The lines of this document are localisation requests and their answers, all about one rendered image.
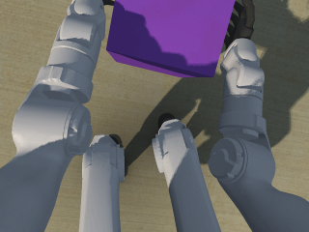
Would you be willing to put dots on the robot right hand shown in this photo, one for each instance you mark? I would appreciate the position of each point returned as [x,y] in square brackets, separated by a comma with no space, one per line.
[243,23]

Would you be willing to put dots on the robot left forearm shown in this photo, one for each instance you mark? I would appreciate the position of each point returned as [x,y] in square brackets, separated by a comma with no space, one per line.
[73,58]

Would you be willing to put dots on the robot right forearm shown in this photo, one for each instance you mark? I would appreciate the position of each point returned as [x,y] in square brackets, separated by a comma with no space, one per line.
[243,94]

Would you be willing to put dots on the robot right upper arm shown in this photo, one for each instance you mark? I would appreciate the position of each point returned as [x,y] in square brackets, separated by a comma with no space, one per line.
[245,171]

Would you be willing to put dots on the robot right foot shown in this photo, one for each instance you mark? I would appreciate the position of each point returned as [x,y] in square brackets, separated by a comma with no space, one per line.
[163,118]

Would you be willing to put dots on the robot left upper arm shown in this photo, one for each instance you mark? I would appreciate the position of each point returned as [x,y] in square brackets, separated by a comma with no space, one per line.
[48,133]

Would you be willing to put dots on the robot foot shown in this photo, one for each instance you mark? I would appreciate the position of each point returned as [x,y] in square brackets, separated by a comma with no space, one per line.
[163,118]
[115,140]

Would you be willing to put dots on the carton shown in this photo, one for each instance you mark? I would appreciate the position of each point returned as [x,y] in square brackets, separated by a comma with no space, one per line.
[183,38]

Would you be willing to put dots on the robot left foot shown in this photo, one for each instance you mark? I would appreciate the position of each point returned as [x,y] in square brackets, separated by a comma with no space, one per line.
[115,140]

